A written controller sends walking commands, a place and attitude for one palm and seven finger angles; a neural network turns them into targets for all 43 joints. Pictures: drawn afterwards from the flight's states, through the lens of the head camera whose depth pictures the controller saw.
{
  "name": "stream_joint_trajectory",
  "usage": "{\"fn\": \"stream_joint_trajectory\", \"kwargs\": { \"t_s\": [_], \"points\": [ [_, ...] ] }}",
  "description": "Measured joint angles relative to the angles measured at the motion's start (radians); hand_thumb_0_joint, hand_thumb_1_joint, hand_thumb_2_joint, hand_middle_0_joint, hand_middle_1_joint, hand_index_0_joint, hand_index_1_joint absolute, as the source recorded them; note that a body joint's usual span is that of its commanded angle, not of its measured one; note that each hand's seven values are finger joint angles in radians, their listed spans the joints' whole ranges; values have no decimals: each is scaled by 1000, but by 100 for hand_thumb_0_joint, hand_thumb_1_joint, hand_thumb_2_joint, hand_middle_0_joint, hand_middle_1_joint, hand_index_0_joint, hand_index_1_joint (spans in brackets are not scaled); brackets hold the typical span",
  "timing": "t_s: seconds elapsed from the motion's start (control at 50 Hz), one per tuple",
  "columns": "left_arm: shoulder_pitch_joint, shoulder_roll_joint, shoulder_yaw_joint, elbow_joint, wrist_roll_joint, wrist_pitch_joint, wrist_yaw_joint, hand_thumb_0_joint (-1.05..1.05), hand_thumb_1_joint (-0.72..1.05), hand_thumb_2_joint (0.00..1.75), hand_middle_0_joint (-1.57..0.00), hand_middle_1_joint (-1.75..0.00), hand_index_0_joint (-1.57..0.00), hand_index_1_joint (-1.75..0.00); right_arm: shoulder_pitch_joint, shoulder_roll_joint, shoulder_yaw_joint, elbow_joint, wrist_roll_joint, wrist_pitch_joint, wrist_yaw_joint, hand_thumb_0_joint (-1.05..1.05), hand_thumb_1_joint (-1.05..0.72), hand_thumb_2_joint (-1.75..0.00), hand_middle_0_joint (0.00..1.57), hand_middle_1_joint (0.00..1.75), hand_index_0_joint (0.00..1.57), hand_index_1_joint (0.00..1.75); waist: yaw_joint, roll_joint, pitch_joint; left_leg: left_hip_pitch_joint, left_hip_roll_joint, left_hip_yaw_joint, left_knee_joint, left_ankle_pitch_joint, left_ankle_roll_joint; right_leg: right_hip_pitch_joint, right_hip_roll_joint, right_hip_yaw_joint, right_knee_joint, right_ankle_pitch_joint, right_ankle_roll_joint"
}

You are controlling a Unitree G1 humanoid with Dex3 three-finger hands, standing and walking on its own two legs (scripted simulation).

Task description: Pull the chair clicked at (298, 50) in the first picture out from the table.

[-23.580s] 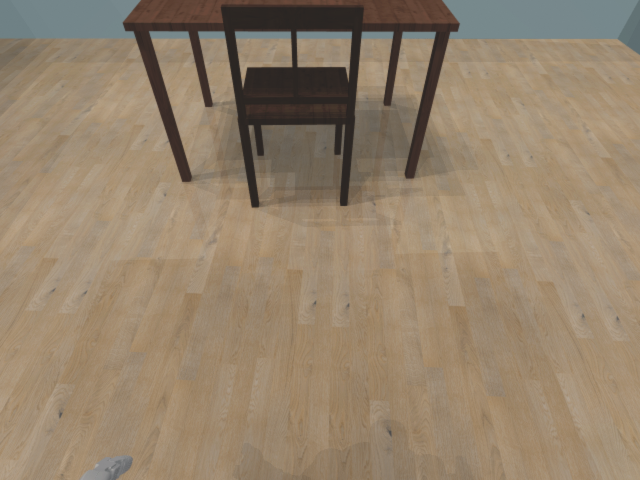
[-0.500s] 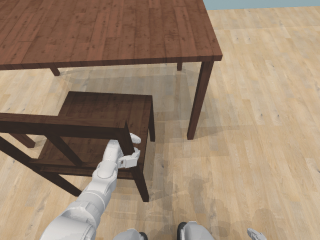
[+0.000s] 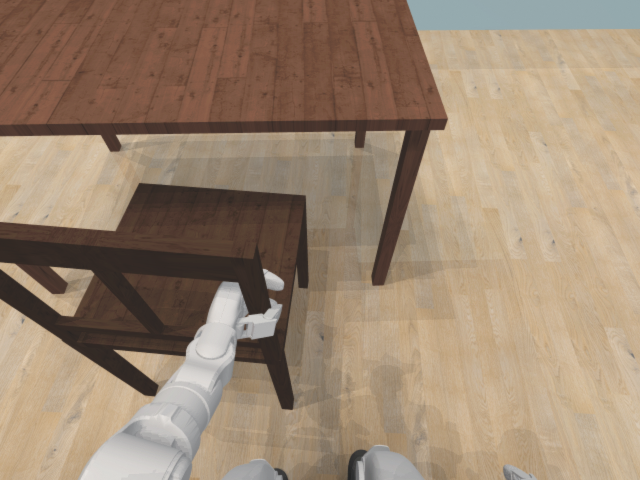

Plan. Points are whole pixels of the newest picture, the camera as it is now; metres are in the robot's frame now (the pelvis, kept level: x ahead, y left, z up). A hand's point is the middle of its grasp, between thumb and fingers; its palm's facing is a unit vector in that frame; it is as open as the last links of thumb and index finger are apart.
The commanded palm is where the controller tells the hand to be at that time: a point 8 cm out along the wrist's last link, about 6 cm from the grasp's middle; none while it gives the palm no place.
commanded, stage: step backward, pulling the chair out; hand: left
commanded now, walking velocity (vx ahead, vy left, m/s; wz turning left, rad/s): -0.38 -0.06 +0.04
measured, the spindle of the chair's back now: (132, 301) +0.38 +0.30 -0.09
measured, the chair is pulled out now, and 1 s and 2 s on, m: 0.18 0.20 0.20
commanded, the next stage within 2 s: none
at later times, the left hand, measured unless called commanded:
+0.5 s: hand (265, 323) +0.33 +0.08 -0.06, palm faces -0.16 -0.98 -0.14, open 6.0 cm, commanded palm +0.35 +0.14 -0.05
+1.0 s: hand (261, 331) +0.32 +0.09 -0.06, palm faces -0.15 -0.97 -0.16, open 6.1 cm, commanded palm +0.34 +0.14 -0.05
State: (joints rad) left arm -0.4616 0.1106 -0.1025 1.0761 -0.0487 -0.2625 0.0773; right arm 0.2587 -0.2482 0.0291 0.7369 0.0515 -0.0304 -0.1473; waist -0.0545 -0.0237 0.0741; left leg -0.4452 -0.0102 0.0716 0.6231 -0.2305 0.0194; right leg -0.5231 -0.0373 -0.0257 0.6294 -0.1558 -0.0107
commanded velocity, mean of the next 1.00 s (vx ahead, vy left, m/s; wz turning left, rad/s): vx -0.38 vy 0.00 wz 0.02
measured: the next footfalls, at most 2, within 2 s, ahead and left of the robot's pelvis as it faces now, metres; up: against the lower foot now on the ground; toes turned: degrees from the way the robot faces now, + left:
left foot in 0.36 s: +0.01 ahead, +0.13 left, +0.00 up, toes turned +0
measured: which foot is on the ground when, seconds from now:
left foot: down 0.00-0.18, up 0.20-0.34, down 0.36-1.00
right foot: down 0.00-1.00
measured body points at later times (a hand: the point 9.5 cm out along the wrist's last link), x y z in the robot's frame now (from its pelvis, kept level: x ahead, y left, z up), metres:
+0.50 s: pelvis -0.03 +0.01 +0.00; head +0.06 +0.01 +0.44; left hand +0.33 +0.14 -0.05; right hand +0.06 -0.25 -0.13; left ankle -0.03 +0.13 -0.72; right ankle +0.10 -0.11 -0.72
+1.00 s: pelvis -0.04 +0.01 +0.00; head +0.03 +0.00 +0.44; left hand +0.32 +0.14 -0.05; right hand +0.02 -0.25 -0.13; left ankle -0.03 +0.13 -0.72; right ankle +0.10 -0.11 -0.72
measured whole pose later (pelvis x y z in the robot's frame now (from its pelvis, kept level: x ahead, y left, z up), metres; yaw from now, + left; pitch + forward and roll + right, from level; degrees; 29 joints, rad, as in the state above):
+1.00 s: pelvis -0.04 +0.01 +0.00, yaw +0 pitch +4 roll +3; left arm -0.51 0.13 -0.07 1.08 -0.04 -0.24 0.06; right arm 0.29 -0.23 0.03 0.74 0.05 -0.02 -0.15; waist -0.07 -0.04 0.09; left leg -0.38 -0.03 0.05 0.65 -0.34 0.00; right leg -0.58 -0.06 0.00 0.59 -0.06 0.00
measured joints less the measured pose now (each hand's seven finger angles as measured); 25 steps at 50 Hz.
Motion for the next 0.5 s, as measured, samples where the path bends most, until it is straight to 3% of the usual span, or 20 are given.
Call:
{"fn": "stream_joint_trajectory", "kwargs": {
  "t_s": [0.16,0.24,0.3,0.34,0.38,0.44,0.5],
  "points": [
    [-17,13,44,9,-22,1,-11,13,56,80,-35,-119,-50,-145,-40,44,14,-9,-2,-5,15,0,-90,-90,20,30,20,29,3,27,18,-27,24,-16,52,-32,-25,-16,23,-16,29,-13,-29],
    [-27,-3,58,19,-16,-11,0,14,56,81,-35,-118,-50,-145,-47,29,8,10,-3,-10,27,0,-90,-90,21,30,20,30,-4,40,30,-47,-1,-73,163,-201,-32,2,23,-30,-30,20,-31],
    [-40,-14,50,15,-2,1,6,14,56,79,-33,-119,-50,-145,-42,7,7,27,-3,-10,31,0,-90,-90,21,30,20,30,-12,30,30,-13,-16,-102,190,-249,-33,11,8,-36,-78,50,-24],
    [-52,-22,32,8,8,16,8,14,57,78,-32,-121,-50,-145,-33,-13,8,33,-3,-11,28,0,-90,-90,21,30,20,29,-23,32,23,47,-4,-112,86,-208,-32,6,-3,-51,-94,62,-13],
    [-69,-27,9,-6,16,35,6,13,57,77,-32,-124,-50,-145,-29,-29,3,35,-6,-7,20,0,-90,-90,21,30,20,29,-32,32,24,68,-1,-115,-5,-67,-30,-11,-19,-62,-86,64,0],
    [-76,-13,-10,-32,9,54,3,13,58,76,-30,-125,-50,-145,-33,-20,-5,25,-5,10,14,0,-90,-90,20,30,20,29,-7,-6,42,78,-19,-73,-10,-81,-23,-20,-32,-22,-85,77,12],
    [-67,1,-8,-40,-1,60,-5,13,58,76,-30,-125,-50,-145,-27,1,-2,-1,-10,18,7,1,-90,-90,20,30,20,29,-4,-19,44,89,-25,-48,-9,-95,-19,-27,-33,5,-66,76,15]
  ]
}}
